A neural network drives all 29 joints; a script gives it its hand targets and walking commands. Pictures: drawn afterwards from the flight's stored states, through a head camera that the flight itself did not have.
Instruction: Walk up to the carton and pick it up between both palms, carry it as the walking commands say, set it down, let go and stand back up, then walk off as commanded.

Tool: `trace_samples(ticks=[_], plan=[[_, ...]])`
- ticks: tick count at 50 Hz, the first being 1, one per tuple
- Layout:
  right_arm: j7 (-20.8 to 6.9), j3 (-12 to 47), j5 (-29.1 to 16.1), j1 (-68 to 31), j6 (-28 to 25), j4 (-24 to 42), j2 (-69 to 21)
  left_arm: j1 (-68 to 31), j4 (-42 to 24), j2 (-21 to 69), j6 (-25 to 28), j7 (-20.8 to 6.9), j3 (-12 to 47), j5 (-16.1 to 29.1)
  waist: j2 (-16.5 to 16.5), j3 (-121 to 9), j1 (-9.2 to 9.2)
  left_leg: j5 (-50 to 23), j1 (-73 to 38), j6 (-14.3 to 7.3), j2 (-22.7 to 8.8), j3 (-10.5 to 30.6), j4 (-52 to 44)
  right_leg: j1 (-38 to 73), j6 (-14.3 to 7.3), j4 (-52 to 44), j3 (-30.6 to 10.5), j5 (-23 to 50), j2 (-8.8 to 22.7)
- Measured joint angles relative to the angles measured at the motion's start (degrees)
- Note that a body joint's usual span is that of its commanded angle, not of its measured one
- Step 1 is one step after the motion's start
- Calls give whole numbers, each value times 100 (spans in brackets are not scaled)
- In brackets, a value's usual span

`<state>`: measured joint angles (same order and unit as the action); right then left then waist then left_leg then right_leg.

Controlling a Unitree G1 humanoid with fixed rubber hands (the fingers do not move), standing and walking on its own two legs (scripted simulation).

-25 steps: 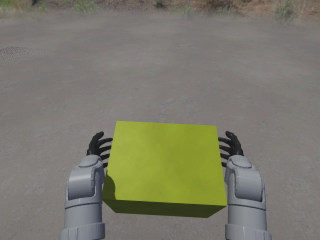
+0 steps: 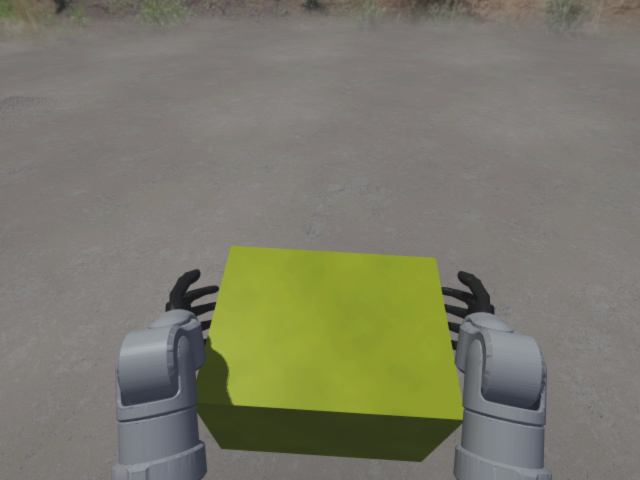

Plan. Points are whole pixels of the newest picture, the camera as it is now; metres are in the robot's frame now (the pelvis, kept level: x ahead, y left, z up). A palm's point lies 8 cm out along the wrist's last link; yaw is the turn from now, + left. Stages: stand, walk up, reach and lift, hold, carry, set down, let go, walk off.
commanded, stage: carry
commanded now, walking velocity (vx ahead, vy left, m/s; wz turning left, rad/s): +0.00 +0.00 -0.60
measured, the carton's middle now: (326, 354) +0.27 +0.00 +0.05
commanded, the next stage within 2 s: none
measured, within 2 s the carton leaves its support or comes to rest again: neither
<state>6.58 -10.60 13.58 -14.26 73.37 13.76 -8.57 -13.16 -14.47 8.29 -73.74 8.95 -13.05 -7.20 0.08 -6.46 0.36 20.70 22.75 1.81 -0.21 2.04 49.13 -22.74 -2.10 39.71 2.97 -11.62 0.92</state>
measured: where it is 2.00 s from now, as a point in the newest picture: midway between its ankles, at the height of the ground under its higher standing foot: outside the picture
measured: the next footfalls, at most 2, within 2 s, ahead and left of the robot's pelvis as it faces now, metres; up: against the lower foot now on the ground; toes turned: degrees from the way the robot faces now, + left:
left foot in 0.20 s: -0.03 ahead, +0.11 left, +0.00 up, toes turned +6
right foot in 0.50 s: -0.01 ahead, -0.09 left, +0.00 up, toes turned -14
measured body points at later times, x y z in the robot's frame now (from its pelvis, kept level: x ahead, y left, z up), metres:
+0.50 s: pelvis -0.06 +0.00 +0.00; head -0.11 -0.01 +0.45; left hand +0.23 +0.12 +0.12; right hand +0.18 -0.22 +0.11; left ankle -0.07 +0.11 -0.71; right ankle -0.05 -0.08 -0.72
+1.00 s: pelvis -0.11 +0.03 +0.01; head -0.11 +0.06 +0.46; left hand +0.20 +0.12 +0.10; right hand +0.10 -0.21 +0.12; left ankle -0.08 +0.15 -0.71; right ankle -0.11 -0.08 -0.67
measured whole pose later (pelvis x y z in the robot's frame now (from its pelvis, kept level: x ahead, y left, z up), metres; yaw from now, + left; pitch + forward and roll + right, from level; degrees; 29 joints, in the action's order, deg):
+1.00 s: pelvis -0.11 +0.03 +0.01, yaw -18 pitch +2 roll +0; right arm 7.2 -6.9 10.4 -9.9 70.3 22.9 -7.8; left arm -7.8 -26.1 7.5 -71.7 9.4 -10.4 -4.8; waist -3.0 -5.8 0.2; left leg 21.4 19.4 1.3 -6.9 -9.3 38.9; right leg -32.1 -3.1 55.7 2.4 -26.4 -0.8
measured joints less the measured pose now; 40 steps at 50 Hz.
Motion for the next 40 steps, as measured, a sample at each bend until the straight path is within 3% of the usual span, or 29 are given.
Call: trace_samples(ticks=[2, 5, 9, 11, 14, 16, 19, 22, 25, 28, 31, 36, 40], plan=[[18, 0, -20, 7, 48, 3, 4, 18, -1, 1, -36, 0, 0, 0, -15, 50, 3, 100, 105, 0, -1, -99, 934, -7, -9, -131, 3, 78, -1], [43, 9, -48, 18, 74, 138, 9, 24, -80, 3, -27, -1, 11, 44, -76, -85, 9, 176, 38, 0, -3, -322, 1018, -233, -9, -451, 19, 384, -1], [51, 29, -87, 19, 66, 392, 8, 21, -322, 6, -19, -1, 47, 78, -161, -117, 17, 471, -549, 0, -6, -716, -622, -599, -9, -784, 38, 797, -11], [50, 48, -99, 29, 39, 342, 1, 46, -330, -3, -18, 0, 47, 53, -244, -29, 5, 200, -729, -173, 22, -820, -1236, -691, 4, -827, 16, 791, -14], [50, 163, -130, 85, 26, 277, 16, 271, -438, -39, -13, -2, 52, 102, -170, 46, 10, 62, -735, -333, -87, -926, -1240, -923, 12, 139, 22, -720, -25], [51, 217, -152, 95, 4, 414, 16, 313, -629, -46, -8, -1, 56, 143, -96, 42, 10, 50, -733, -346, -187, -1005, -1240, -1093, 12, 1176, 20, -936, -24], [51, 292, -159, 94, -92, 587, 15, 311, -865, -48, 44, 0, 57, 159, -112, -77, 7, 53, -674, -346, -282, -1208, -1240, -1025, 12, 1723, 14, -914, -2], [51, 295, -159, 95, -111, 586, 16, 312, -870, -49, 57, 0, 57, 161, -157, -224, 5, 106, -610, -317, -348, -1520, -1175, -728, 13, 1531, 9, -1005, 8], [51, 285, -159, 105, -115, 589, 22, 311, -857, -48, 63, -1, 71, 170, -35, -291, 6, 338, -474, -218, -512, -1780, -788, -159, -9, 243, 2, -728, -28], [51, 243, -167, 350, -124, 608, 67, 310, -621, -46, 76, 0, 191, 170, 72, -176, 7, 1113, -170, -109, -514, -1374, -8, -185, -142, 345, -5, -815, -135], [51, 249, -190, 427, -124, 614, 78, 313, -553, -46, 79, 1, 197, 171, -38, -6, 8, 1215, 208, -57, -508, -952, 625, -188, -198, 236, -2, -720, -141], [72, 258, -198, 426, -126, 794, 77, 312, -633, -45, 163, -3, 210, 225, -112, 276, 11, 1066, 322, -54, -487, -569, 638, -220, -204, 52, -2, -485, -144], [71, 262, -227, 425, -175, 982, 78, 311, -836, -43, 200, -2, 254, 234, -125, 243, 14, 815, 240, -54, -400, -510, 157, -433, -196, -61, 0, -308, -150]])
